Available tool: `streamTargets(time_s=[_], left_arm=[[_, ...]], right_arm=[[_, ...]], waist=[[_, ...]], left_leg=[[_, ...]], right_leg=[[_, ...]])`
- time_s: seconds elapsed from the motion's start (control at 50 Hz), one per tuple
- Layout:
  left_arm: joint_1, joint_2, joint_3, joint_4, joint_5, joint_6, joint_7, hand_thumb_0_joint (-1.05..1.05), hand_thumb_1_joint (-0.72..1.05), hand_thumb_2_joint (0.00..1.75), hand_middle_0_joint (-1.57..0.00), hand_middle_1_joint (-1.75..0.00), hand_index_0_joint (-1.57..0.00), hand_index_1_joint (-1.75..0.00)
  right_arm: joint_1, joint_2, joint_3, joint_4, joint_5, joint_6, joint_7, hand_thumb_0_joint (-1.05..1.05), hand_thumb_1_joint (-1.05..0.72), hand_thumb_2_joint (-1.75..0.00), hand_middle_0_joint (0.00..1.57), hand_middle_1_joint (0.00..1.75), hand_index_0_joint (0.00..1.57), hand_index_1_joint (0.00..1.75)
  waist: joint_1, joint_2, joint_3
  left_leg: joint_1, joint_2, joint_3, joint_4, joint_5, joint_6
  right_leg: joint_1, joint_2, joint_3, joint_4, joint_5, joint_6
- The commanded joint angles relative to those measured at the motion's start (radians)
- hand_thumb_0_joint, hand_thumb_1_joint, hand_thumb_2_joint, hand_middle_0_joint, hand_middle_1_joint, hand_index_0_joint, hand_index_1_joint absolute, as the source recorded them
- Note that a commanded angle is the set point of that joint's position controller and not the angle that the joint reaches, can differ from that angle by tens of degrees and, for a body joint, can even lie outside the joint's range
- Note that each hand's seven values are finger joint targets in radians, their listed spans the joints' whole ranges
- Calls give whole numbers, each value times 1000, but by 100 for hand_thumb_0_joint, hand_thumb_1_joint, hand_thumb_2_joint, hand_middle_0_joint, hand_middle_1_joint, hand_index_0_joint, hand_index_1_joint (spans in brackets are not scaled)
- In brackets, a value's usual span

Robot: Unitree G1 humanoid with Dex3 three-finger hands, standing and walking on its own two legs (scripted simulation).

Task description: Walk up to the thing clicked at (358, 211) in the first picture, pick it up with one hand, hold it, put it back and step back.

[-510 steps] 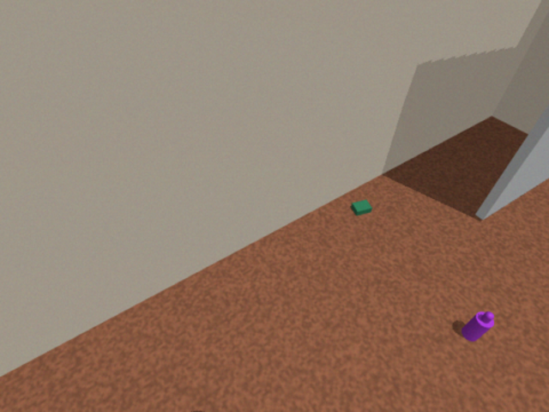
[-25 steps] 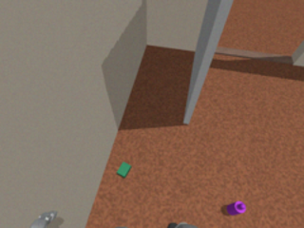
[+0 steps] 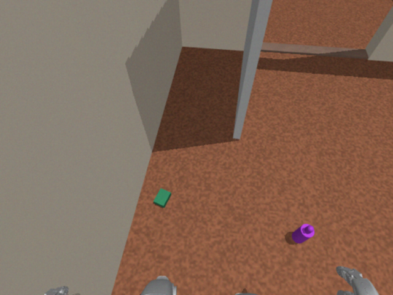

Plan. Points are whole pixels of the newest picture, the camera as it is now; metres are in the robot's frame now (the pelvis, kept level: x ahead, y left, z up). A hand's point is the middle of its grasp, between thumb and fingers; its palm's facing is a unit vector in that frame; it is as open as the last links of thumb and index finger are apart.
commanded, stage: walk up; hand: left
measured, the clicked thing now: (162, 197) +0.59 +0.20 -0.74
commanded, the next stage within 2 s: stand in 1.82 s
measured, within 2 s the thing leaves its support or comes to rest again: neither
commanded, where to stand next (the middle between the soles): +0.25 -0.03 m, yaw +1 degrees
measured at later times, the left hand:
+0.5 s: hand out of the picture -0.04 +0.26 -0.14, palm faces +0.07 -0.94 -0.34, open 7.4 cm
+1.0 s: hand out of the picture -0.13 +0.25 -0.12, palm faces +0.07 -0.90 -0.42, open 7.4 cm
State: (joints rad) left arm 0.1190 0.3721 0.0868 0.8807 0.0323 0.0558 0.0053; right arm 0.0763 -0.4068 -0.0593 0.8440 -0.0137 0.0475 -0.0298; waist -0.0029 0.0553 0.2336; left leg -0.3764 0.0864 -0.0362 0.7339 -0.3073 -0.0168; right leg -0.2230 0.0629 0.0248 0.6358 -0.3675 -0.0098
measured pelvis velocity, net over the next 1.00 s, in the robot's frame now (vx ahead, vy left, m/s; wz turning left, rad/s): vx -0.18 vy -0.03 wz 0.06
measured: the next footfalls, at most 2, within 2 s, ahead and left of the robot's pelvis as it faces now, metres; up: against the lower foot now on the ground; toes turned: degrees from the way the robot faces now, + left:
left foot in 0.34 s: -0.08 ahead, +0.11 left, +0.00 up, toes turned +2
right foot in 0.68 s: -0.11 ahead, -0.16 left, +0.00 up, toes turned +2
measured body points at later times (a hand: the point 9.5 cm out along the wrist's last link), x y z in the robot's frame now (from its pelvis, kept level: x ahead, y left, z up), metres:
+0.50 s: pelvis -0.13 -0.01 +0.01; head -0.08 +0.02 +0.46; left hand -0.04 +0.31 -0.12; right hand -0.02 -0.32 -0.09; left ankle -0.12 +0.11 -0.72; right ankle -0.14 -0.15 -0.63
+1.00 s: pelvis -0.18 -0.03 +0.01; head -0.15 -0.05 +0.46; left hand -0.13 +0.29 -0.09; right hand -0.10 -0.34 -0.13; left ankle -0.17 +0.10 -0.72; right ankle -0.21 -0.17 -0.72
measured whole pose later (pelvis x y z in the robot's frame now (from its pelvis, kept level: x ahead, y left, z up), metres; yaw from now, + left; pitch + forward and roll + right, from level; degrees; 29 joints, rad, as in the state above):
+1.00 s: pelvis -0.18 -0.03 +0.01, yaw +3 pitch -2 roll +1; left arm 0.23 0.37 0.06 0.92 0.02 -0.03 0.00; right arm 0.23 -0.39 -0.06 0.97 -0.03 0.02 0.02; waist 0.02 0.04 0.09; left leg -0.25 -0.01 -0.05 0.57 -0.31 -0.01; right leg -0.17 -0.04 0.00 0.59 -0.38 0.02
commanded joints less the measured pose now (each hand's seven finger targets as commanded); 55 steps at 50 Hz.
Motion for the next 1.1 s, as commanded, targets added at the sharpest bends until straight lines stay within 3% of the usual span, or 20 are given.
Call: streamTargets(time_s=[0.0, 0.08, 0.2, 0.3, 0.34, 0.36, 0.38, 0.44, 0.58, 0.64, 0.68, 0.7, 0.72, 0.78, 0.92, 0.98, 1.0, 1.02, 1.04, 1.08], left_arm=[[19, 360, 84, -126, 5, -39, 8, 0, 90, 90, -20, -30, -20, -30], [-61, 238, 61, -161, 6, -30, 17, 0, 90, 90, -20, -30, -20, -30], [61, 214, 61, -187, 15, -15, 33, 0, 90, 90, -20, -30, -20, -30], [-3, 229, 45, -211, -12, 4, 18, 0, 90, 90, -20, -30, -20, -30], [26, 154, 28, -217, -23, 3, 15, 0, 90, 90, -20, -30, -20, -30], [-22, 204, 49, -212, -9, 4, 31, 0, 90, 90, -20, -30, -20, -30], [-19, 228, 55, -196, -3, 6, 34, 0, 90, 90, -20, -30, -20, -30], [94, 215, 60, -126, -21, 6, 14, 0, 90, 90, -20, -30, -20, -30], [75, 192, 24, -89, -15, -67, -8, 0, 90, 90, -20, -30, -20, -30], [197, 179, 38, 9, -4, -98, 9, 0, 90, 90, -20, -30, -20, -30], [200, 280, 61, 22, 20, -112, 17, 0, 90, 90, -20, -30, -20, -30], [130, 356, 72, -15, 18, -106, 16, 0, 90, 90, -20, -30, -20, -30], [49, 357, 63, -30, 17, -104, 14, 0, 90, 90, -20, -30, -20, -30], [15, 256, 46, -34, 5, -121, 16, 0, 90, 90, -20, -30, -20, -30], [99, 263, 49, -19, -7, -111, 9, 0, 90, 90, -20, -30, -20, -30], [68, 205, 23, -44, -26, -99, 10, 0, 90, 90, -20, -30, -20, -30], [76, 152, 7, -62, -41, -99, 11, 0, 90, 90, -20, -30, -20, -30], [48, 171, 15, -48, -43, -85, 16, 0, 90, 90, -20, -30, -20, -30], [29, 209, 18, -36, -36, -79, 19, 0, 90, 90, -20, -30, -20, -30], [56, 197, 13, -24, -35, -83, 6, 0, 90, 90, -20, -30, -20, -30]], right_arm=[[16, -168, -52, -84, 29, -2, -27, 0, -90, -90, 20, 30, 20, 30], [88, -179, -37, -38, 28, -10, -22, 0, -90, -90, 20, 30, 20, 30], [77, -150, -28, -72, 2, -36, -28, 0, -90, -90, 20, 30, 20, 30], [207, -170, -54, -17, -17, -40, -12, 0, -90, -90, 20, 30, 20, 30], [124, -300, -81, -48, -37, -39, -5, 0, -90, -90, 20, 30, 20, 30], [111, -359, -88, -71, -33, -37, 4, 0, -90, -90, 20, 30, 20, 30], [54, -340, -88, -78, -30, -42, -3, 0, -90, -90, 20, 30, 20, 30], [-41, -211, -51, -95, -38, -50, -9, 0, -90, -90, 20, 30, 20, 30], [88, -210, -62, -61, -32, -51, 22, 0, -90, -90, 20, 30, 20, 30], [59, -218, -59, -54, -28, -23, 33, 0, -90, -90, 20, 30, 20, 30], [50, -97, -20, -89, -4, -26, 36, 0, -90, -90, 20, 30, 20, 30], [8, -146, -35, -89, -8, -22, 26, 0, -90, -90, 20, 30, 20, 30], [9, -188, -57, -55, -8, -21, 24, 0, -90, -90, 20, 30, 20, 30], [62, -168, -48, -13, 9, -39, 37, 0, -90, -90, 20, 30, 20, 30], [68, -140, -35, 9, -9, -74, 42, 0, -90, -90, 20, 30, 20, 30], [205, -178, -63, 63, -15, -94, 30, 0, -90, -90, 20, 30, 20, 30], [226, -231, -75, 60, -21, -101, 23, 0, -90, -90, 20, 30, 20, 30], [192, -270, -77, 45, -15, -101, 24, 0, -90, -90, 20, 30, 20, 30], [175, -281, -83, 52, -11, -96, 25, 0, -90, -90, 20, 30, 20, 30], [92, -221, -62, 27, -16, -86, 29, 0, -90, -90, 20, 30, 20, 30]], waist=[[57, -329, -256], [-8, -204, -223], [64, -263, -279], [-9, -195, -333], [17, 161, -301], [-35, 177, -288], [-17, 152, -240], [70, 51, -204], [-47, 169, -287], [19, 127, -266], [22, -182, -217], [59, -172, -151], [40, -186, -51], [-2, -170, -67], [43, -268, -175], [-21, -122, -308], [-20, 54, -355], [-16, 70, -322], [-17, 59, -264], [19, 70, -209]], left_leg=[[-26, -157, -92, 488, -398, 25], [-98, -201, -125, 533, -227, 9], [-126, -135, -38, 163, -255, -14], [196, -106, 23, -312, 115, 38], [300, 212, -424, -399, 347, 190], [100, 357, -517, -410, 353, 330], [-10, 377, -541, -432, 289, 357], [80, 148, -183, -366, 323, 218], [344, 112, -137, -327, -66, 231], [151, 66, -59, -176, 29, 168], [-179, -71, 3, 41, -174, 47], [-104, -79, -82, 119, -269, 18], [-11, -62, -132, 202, -249, 13], [-81, -95, -131, 155, -126, 9], [28, -97, 31, -169, -112, 7], [335, -44, -63, -386, 304, 62], [429, 139, -316, -381, 490, 135], [354, 241, -445, -390, 338, 265], [230, 265, -453, -411, 164, 312], [180, 176, -287, -426, 78, 245]], right_leg=[[-101, -486, 521, -277, 618, -331], [-14, -262, 176, -167, 649, -189], [237, -287, 195, -99, 707, -217], [29, -257, 179, 20, 471, -125], [-296, 12, 44, 301, -134, -22], [-207, 26, 114, 506, -326, -2], [-167, 5, 174, 624, -294, -5], [-238, 48, 184, 670, -127, -6], [-137, -51, 12, 0, -199, 45], [133, -15, -60, -363, 35, 6], [221, -249, 393, -365, -37, -84], [-78, -423, 544, -420, -297, -205], [-273, -453, 580, -454, -393, -243], [-43, -293, 289, -361, -27, -159], [127, -286, 157, -210, 421, -147], [60, -184, 33, 100, 545, -48], [-94, -79, -17, 256, 317, 1], [-154, -51, -7, 274, -198, -7], [-123, -92, 44, 281, -278, -18], [-112, -108, 38, 210, -248, -26]])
